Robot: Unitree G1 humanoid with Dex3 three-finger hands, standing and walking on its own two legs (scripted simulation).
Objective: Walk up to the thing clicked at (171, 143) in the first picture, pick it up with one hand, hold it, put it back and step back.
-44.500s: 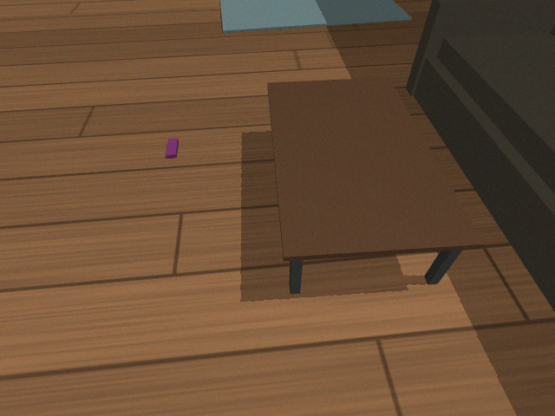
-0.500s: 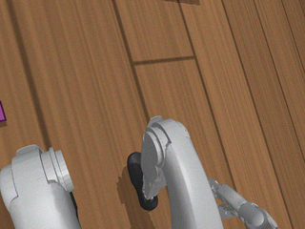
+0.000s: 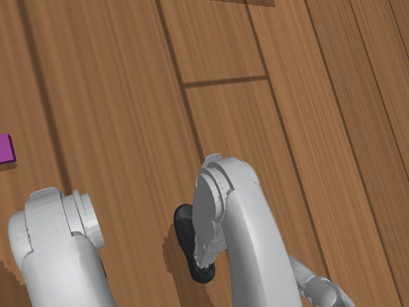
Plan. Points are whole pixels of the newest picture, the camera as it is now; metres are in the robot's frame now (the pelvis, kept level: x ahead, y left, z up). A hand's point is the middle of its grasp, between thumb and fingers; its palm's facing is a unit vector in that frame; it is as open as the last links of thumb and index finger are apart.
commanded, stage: close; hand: left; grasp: from above
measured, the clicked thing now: out of the picture +0.40 +0.35 -0.28
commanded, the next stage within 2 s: settle in 0.46 s
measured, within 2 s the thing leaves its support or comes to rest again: leaves its support in 0.82 s
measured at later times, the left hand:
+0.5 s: hand out of the picture +0.40 +0.35 -0.24, palm faces -0.44 -0.17 -0.88, open 8.5 cm
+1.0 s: hand out of the picture +0.40 +0.37 -0.19, palm faces -0.33 -0.12 -0.94, open 8.4 cm
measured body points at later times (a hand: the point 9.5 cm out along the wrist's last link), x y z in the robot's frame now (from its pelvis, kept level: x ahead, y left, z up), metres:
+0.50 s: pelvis +0.01 +0.00 +0.00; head +0.26 +0.14 +0.35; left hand +0.42 +0.36 -0.19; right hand +0.10 -0.25 -0.06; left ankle +0.07 +0.13 -0.26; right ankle +0.12 -0.12 -0.26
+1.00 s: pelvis +0.01 +0.00 +0.00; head +0.23 +0.13 +0.38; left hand +0.42 +0.37 -0.14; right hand +0.11 -0.26 -0.06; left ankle +0.07 +0.13 -0.26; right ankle +0.12 -0.12 -0.26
